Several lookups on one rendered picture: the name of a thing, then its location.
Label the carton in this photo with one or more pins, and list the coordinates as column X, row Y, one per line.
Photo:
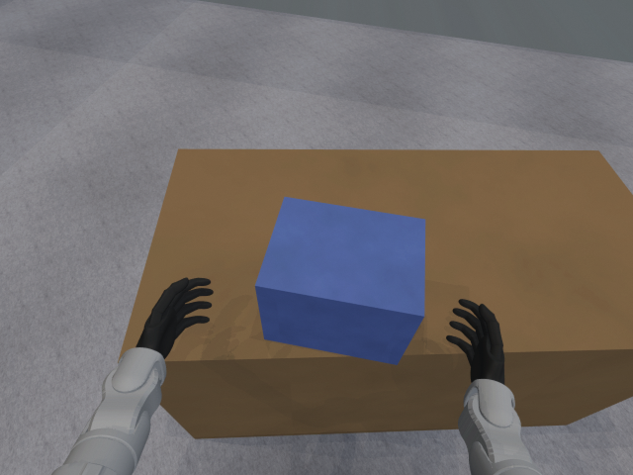
column 343, row 280

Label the robot left forearm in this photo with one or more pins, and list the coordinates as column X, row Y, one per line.
column 114, row 438

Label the robot right forearm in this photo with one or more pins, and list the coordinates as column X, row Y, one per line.
column 491, row 427

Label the pedestal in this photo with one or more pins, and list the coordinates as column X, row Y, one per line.
column 542, row 238

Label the robot left hand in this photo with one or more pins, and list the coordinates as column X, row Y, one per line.
column 166, row 322

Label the robot right hand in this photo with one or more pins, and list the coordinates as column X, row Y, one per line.
column 485, row 355

